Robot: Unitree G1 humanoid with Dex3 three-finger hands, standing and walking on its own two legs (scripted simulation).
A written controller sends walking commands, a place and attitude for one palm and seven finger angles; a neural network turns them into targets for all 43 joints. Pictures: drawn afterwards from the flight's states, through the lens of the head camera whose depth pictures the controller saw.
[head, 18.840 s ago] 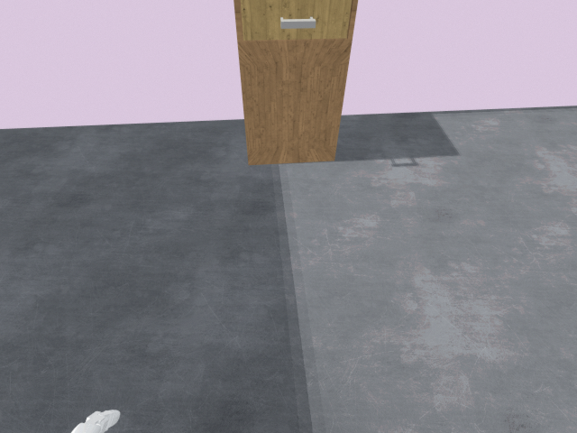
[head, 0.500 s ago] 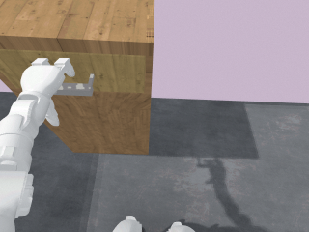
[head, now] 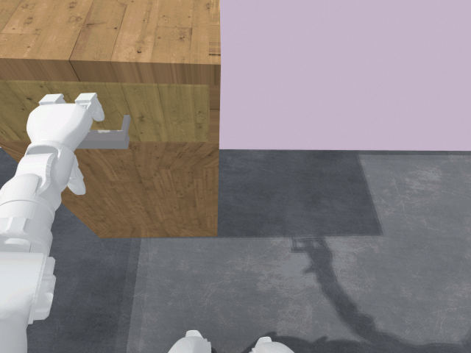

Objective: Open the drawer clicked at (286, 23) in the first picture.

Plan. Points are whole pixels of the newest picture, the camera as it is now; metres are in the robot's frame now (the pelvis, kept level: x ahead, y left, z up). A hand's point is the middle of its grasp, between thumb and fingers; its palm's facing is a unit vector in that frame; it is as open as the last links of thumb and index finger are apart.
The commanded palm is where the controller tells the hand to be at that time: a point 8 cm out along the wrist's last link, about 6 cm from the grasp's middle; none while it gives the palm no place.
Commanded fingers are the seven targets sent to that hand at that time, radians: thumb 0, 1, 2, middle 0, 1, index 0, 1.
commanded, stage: lower the fingers behind the handle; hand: left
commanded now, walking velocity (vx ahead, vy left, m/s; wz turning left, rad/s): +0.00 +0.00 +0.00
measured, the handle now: (92, 129) +0.52 +0.26 +0.02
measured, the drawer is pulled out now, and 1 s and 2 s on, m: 0.00 0.00 0.00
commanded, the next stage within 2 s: lift the fingers back up to retry in 0.62 s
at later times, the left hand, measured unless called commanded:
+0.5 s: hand (78, 145) +0.47 +0.27 +0.03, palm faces -0.06 -0.01 -1.00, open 13.8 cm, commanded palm +0.46 +0.27 +0.05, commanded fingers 0.00 -0.50 0.30 -0.30 -1.20 -0.30 -1.20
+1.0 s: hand (76, 145) +0.47 +0.27 +0.03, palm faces -0.08 -0.05 -1.00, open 13.8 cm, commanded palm +0.46 +0.27 +0.09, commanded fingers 0.00 -0.50 0.30 -0.30 -1.20 -0.30 -1.20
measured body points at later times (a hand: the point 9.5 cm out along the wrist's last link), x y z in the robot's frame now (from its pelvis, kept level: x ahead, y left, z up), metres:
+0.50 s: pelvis -0.02 +0.00 -0.01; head +0.09 +0.02 +0.42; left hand +0.47 +0.27 +0.08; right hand -0.01 -0.28 -0.13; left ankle +0.00 +0.06 -0.69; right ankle -0.02 -0.10 -0.69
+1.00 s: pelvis -0.01 +0.00 +0.00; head +0.10 +0.02 +0.44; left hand +0.47 +0.27 +0.08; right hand +0.00 -0.27 -0.12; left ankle +0.00 +0.06 -0.69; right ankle -0.02 -0.10 -0.69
